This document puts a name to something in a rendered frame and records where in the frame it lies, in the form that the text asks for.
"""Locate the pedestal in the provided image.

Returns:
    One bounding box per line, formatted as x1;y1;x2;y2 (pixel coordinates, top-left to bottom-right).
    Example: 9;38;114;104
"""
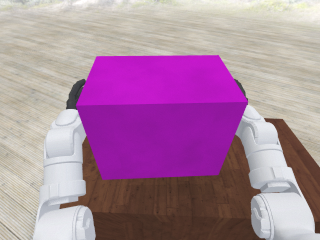
59;118;320;240

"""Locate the robot right hand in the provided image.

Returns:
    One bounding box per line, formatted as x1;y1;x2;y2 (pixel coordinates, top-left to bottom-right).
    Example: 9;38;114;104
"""
234;79;248;105

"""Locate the robot left hand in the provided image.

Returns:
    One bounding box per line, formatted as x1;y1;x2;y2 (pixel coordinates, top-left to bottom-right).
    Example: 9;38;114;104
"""
66;79;86;110

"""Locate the left robot upper arm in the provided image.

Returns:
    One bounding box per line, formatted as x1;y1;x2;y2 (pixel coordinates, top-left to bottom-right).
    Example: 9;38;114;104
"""
34;205;96;240

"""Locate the right robot upper arm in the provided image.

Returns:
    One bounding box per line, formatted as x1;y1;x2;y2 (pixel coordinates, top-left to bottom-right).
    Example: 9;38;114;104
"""
251;192;320;240

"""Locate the carton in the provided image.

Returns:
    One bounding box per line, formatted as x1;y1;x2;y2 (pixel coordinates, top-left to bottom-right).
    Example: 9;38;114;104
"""
76;55;248;180

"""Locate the left robot forearm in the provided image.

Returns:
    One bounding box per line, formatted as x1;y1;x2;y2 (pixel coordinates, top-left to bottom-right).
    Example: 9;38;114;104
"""
33;109;86;240

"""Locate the right robot forearm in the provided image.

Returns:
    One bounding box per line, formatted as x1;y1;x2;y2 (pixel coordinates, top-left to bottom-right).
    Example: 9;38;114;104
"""
235;105;315;231

